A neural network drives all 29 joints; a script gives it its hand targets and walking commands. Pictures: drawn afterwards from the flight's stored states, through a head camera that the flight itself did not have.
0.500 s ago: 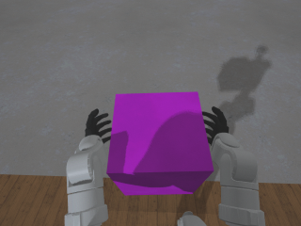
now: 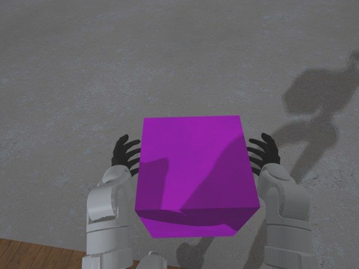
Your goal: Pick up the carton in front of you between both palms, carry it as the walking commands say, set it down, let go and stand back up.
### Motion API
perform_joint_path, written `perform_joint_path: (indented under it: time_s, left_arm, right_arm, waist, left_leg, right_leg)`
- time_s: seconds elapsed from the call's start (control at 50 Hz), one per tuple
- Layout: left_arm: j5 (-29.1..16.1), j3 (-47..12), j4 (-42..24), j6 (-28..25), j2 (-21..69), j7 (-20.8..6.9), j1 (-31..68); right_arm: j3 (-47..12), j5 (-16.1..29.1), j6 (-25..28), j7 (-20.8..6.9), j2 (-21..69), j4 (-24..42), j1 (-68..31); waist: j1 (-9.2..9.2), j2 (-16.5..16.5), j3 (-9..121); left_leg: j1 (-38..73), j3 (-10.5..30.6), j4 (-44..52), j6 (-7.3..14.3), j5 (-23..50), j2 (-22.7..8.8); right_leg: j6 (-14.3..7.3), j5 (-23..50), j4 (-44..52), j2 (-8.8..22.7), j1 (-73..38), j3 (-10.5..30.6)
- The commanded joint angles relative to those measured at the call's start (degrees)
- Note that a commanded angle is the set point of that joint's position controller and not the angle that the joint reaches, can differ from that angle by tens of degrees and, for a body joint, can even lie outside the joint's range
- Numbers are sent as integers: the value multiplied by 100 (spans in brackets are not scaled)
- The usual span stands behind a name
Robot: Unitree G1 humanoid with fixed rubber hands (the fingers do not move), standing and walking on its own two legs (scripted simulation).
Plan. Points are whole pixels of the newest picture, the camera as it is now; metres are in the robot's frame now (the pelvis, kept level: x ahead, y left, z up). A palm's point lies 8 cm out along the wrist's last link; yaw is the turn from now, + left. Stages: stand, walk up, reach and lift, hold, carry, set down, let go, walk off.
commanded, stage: carry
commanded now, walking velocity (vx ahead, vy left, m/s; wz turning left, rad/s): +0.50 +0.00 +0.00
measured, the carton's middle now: (192, 182) +0.33 +0.01 +0.00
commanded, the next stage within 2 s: none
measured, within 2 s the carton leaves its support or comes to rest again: neither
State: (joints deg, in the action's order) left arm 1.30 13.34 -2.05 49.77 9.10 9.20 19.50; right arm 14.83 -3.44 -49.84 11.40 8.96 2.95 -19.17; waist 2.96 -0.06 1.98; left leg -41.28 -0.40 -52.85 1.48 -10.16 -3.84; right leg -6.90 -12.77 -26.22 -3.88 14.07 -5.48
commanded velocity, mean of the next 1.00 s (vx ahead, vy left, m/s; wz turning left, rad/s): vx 0.50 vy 0.00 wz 0.00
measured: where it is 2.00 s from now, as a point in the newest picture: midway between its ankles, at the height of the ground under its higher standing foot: (190, 145)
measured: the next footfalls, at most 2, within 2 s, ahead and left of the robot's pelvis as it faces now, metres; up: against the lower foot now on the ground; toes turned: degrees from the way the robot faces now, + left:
left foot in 0.22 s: +0.33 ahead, +0.09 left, -0.02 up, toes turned +3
right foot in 0.74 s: +0.66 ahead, -0.08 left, -0.02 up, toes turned -6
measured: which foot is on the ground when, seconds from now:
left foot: up 0.00-0.20, down 0.22-0.76, up 0.78-1.00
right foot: down 0.00-0.24, up 0.26-0.72, down 0.74-1.00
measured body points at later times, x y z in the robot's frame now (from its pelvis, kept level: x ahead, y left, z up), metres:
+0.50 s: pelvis +0.31 +0.04 -0.02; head +0.34 +0.05 +0.43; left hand +0.66 +0.18 +0.04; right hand +0.63 -0.13 +0.05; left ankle +0.29 +0.08 -0.76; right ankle +0.37 -0.12 -0.68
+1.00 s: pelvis +0.64 -0.01 -0.01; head +0.65 -0.02 +0.44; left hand +0.90 +0.16 +0.06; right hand +0.92 -0.15 +0.06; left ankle +0.67 +0.15 -0.70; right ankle +0.62 -0.07 -0.76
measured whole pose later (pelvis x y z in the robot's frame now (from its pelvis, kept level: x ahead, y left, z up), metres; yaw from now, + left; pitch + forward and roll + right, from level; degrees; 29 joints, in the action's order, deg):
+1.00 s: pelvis +0.64 -0.01 -0.01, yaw +1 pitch +5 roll +2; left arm -0.4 5.4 -22.6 59.0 7.3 8.5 1.8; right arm 3.8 -0.2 -59.3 8.8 7.3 22.3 -2.4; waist 1.5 -0.5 4.7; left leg -33.2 -3.6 -49.5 -1.6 -13.8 -4.5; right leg -4.5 -9.5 -15.6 0.1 11.6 -7.8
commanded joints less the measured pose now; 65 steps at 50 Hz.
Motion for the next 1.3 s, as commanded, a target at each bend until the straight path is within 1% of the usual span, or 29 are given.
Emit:
perform_joint_path:
  time_s: [0.0, 0.12, 0.16, 0.18, 0.2, 0.22, 0.24, 0.26, 0.28, 0.32, 0.38, 0.5, 0.62, 0.68, 0.7, 0.72, 0.74, 0.76, 0.78, 0.82, 0.86, 0.94, 1.0, 1.14, 1.2, 1.22, 1.24, 1.26, 1.28]
  left_arm:
    - [-895, -3576, -664, -83, 3982, 58, 2890]
    - [-818, -3418, -649, 144, 3478, 212, 2626]
    - [-836, -3430, -598, 243, 3456, 228, 2712]
    - [-860, -3451, -597, 294, 3460, 226, 2836]
    - [-865, -3469, -616, 336, 3471, 232, 3026]
    - [-876, -3479, -561, 397, 3579, 234, 3086]
    - [-909, -3400, -503, 442, 3555, 234, 3002]
    - [-939, -3355, -552, 448, 3609, 255, 3165]
    - [-891, -3261, -481, 445, 3800, 265, 3296]
    - [-691, -3070, -348, 402, 4064, 240, 3289]
    - [-457, -3006, -204, 274, 4185, 179, 3177]
    - [-569, -3244, -479, 123, 4035, 176, 3184]
    - [-632, -3297, -634, 297, 3732, 225, 2822]
    - [-687, -3321, -736, 454, 3652, 201, 2476]
    - [-672, -3314, -779, 493, 3660, 192, 2297]
    - [-606, -3263, -833, 541, 3658, 180, 2040]
    - [-525, -3208, -887, 603, 3498, 210, 2036]
    - [-591, -3268, -862, 644, 3645, 204, 1656]
    - [-663, -3410, -1114, 681, 3816, 137, 1552]
    - [-974, -3836, -1689, 696, 4429, -70, 1627]
    - [-1157, -4002, -2187, 710, 4653, -203, 1383]
    - [-1272, -4182, -2937, 851, 4478, -313, 437]
    - [-1287, -4220, -3284, 1017, 4120, -363, -150]
    - [-1037, -4069, -3443, 1426, 3147, -240, -764]
    - [-1030, -4093, -3445, 1541, 2955, -156, -715]
    - [-1015, -4100, -3421, 1574, 2890, -129, -726]
    - [-1012, -4109, -3448, 1614, 2812, -107, -685]
    - [-1040, -4187, -3548, 1644, 2834, -114, -633]
    - [-1107, -4300, -3540, 1636, 2958, -142, -496]
  right_arm:
    - [-3552, 832, 81, 24, 4058, 505, -3037]
    - [-3362, 799, -213, 89, 3500, 557, -2827]
    - [-3183, 728, -306, 112, 3329, 470, -2720]
    - [-3085, 668, -343, 123, 3267, 392, -2641]
    - [-2987, 594, -383, 118, 3212, 330, -2556]
    - [-2886, 512, -415, 135, 3086, 251, -2613]
    - [-2920, 579, -436, 180, 3127, 141, -2634]
    - [-3028, 696, -440, 149, 3356, 85, -2543]
    - [-3179, 835, -426, 81, 3644, 176, -2832]
    - [-3535, 1154, -341, -59, 4101, 468, -3501]
    - [-3779, 1321, -194, -189, 4378, 593, -3801]
    - [-3761, 1210, -92, -155, 4126, 619, -3315]
    - [-3625, 1048, -218, -57, 3730, 671, -2687]
    - [-3666, 1032, -373, -51, 3679, 856, -2415]
    - [-3723, 1052, -440, -60, 3683, 945, -2341]
    - [-3800, 1076, -503, -71, 3677, 1063, -2384]
    - [-3939, 1159, -582, -113, 3859, 1137, -2309]
    - [-3953, 1193, -641, -141, 3808, 1285, -2075]
    - [-4022, 1247, -670, -169, 4027, 1399, -2041]
    - [-4052, 1210, -684, -243, 4362, 1713, -1827]
    - [-4151, 1167, -726, -291, 4733, 1923, -1324]
    - [-4182, 1012, -790, -289, 4645, 2489, -221]
    - [-4277, 1003, -979, -276, 4373, 2942, 224]
    - [-4392, 1093, -1469, -303, 3436, 3346, 574]
    - [-4229, 1100, -1567, -282, 3178, 3221, 746]
    - [-4138, 1062, -1586, -266, 3105, 3108, 878]
    - [-4044, 996, -1601, -244, 2981, 3048, 1012]
    - [-4027, 1024, -1588, -237, 3038, 2939, 912]
    - [-4054, 1088, -1568, -273, 3234, 2960, 976]
  waist:
    - [129, -551, 1953]
    - [315, -665, 1502]
    - [-59, -800, 1731]
    - [-381, -610, 2008]
    - [-585, -209, 2399]
    - [-410, 913, 2843]
    - [-792, 1724, 3206]
    - [-739, 1181, 2874]
    - [-709, 557, 2579]
    - [-538, 124, 2211]
    - [-421, 339, 2191]
    - [-642, 547, 1958]
    - [-735, 691, 1563]
    - [-501, 972, 1825]
    - [-276, 804, 2148]
    - [-96, 333, 2584]
    - [-228, -1053, 3309]
    - [-49, -1430, 3225]
    - [-113, -1081, 2915]
    - [-208, -265, 2328]
    - [-248, -303, 2215]
    - [-228, -665, 1951]
    - [-214, -775, 1560]
    - [-164, -935, 669]
    - [-284, -757, 882]
    - [-366, -485, 1231]
    - [-462, 453, 1567]
    - [-449, 1873, 1851]
    - [-435, 1614, 1697]
  left_leg:
    - [-388, -343, 683, -3, 716, 187]
    - [499, -775, 2551, 266, 1660, 606]
    - [1837, -877, 2882, 415, 1658, 764]
    - [2805, -916, 3158, 426, 1855, 718]
    - [4060, -354, 2866, 382, 2132, 142]
    - [5667, 1330, 1766, 807, 4261, -1375]
    - [6509, 3164, 2398, 1865, 2539, -1972]
    - [6101, 3293, 2832, 1761, 1162, -1718]
    - [5419, 2892, 3075, 1483, 689, -1429]
    - [4425, 2300, 3280, 1319, 808, -1291]
    - [3908, 1581, 3428, 1198, 956, -1013]
    - [4697, 854, 3390, 997, 2572, -764]
    - [5082, 172, 3252, 720, 3825, -440]
    - [4923, -214, 2448, 401, 5126, -471]
    - [4524, -519, 1619, 191, 4760, -389]
    - [3570, -602, 503, 38, 2981, -265]
    - [1626, -397, -1142, -282, 174, 212]
    - [448, -150, -2197, -345, -1835, 811]
    - [85, 182, -2426, -168, -1633, 397]
    - [327, 138, -1690, -80, -1017, 17]
    - [740, 44, -1003, -141, -685, -102]
    - [620, -361, 294, -337, -367, -74]
    - [526, -630, 1210, -400, 137, -48]
    - [896, -1014, 2381, -207, 777, 67]
    - [2465, -1483, 2788, -47, 429, 382]
    - [3648, -1339, 2722, -8, 106, 309]
    - [4510, 530, 3242, 276, -753, -904]
    - [5576, 2905, 3914, 1024, -1097, -2133]
    - [5182, 3043, 4093, 1114, -529, -2137]
  right_leg:
    - [-236, 3997, 362, 1307, -2264, 1143]
    - [-100, 4422, 78, 1085, -2431, 789]
    - [79, 5015, -652, 1116, -2071, 653]
    - [226, 4733, -1519, 1005, -1750, 371]
    - [353, 3062, -2704, 854, -843, 217]
    - [507, -563, -3815, 478, 824, 227]
    - [683, -2166, -5553, -205, 2482, 503]
    - [470, -1806, -5776, 110, 3092, 768]
    - [374, -1393, -5420, 297, 3017, 784]
    - [418, -1020, -4822, 596, 2718, 806]
    - [554, -657, -4255, 717, 2507, 584]
    - [675, 260, -2781, 790, 3299, 252]
    - [501, 1345, -673, 400, 2533, -334]
    - [341, 1568, 158, 98, 834, -663]
    - [356, 1664, 514, 118, -333, -697]
    - [283, 1693, 352, 826, -1678, 192]
    - [-660, 2573, -212, 2668, -3620, 2703]
    - [-1127, 1978, 600, 2840, -3716, 3870]
    - [-930, 1532, 741, 2658, -3379, 3357]
    - [-444, 1752, 1053, 2362, -2295, 2378]
    - [-185, 1370, 1320, 2117, -1720, 1798]
    - [-223, 1628, 1566, 1894, -1747, 1087]
    - [-93, 2107, 1569, 1705, -1788, 670]
    - [102, 2687, 1447, 1695, -1737, 267]
    - [301, 3235, 212, 1526, -1260, -189]
    - [451, 2895, -765, 1320, -614, -368]
    - [683, 1538, -2291, 970, 386, -522]
    - [824, -964, -3755, 262, 2083, -245]
    - [681, -1438, -4532, 546, 2414, 488]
